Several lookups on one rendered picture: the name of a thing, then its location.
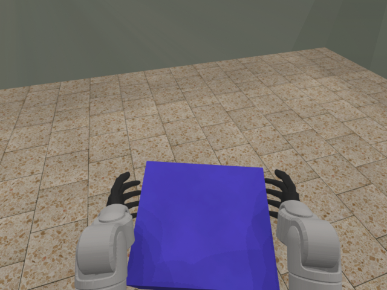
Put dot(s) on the robot right hand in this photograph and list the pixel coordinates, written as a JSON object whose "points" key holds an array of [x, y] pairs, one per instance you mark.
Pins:
{"points": [[288, 190]]}

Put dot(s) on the robot right forearm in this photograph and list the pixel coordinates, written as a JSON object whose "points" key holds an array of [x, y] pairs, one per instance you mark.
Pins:
{"points": [[313, 248]]}

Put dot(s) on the robot left hand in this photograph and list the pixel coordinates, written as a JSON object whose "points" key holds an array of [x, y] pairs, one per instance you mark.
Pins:
{"points": [[117, 196]]}

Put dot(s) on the robot left forearm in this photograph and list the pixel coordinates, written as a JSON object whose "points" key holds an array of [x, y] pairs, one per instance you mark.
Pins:
{"points": [[101, 251]]}

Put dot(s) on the carton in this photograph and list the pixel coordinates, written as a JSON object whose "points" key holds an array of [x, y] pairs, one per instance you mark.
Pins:
{"points": [[202, 227]]}

